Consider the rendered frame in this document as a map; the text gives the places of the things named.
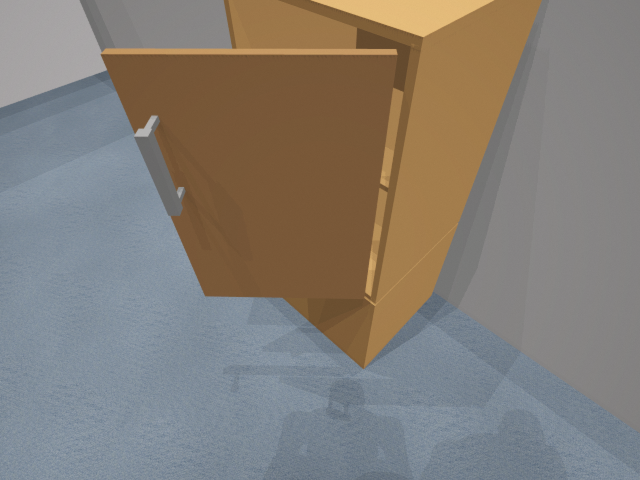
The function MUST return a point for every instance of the cupboard door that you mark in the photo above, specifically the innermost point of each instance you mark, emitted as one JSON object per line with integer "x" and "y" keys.
{"x": 280, "y": 152}

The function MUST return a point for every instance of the handle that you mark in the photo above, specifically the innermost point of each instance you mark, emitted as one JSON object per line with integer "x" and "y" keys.
{"x": 152, "y": 155}

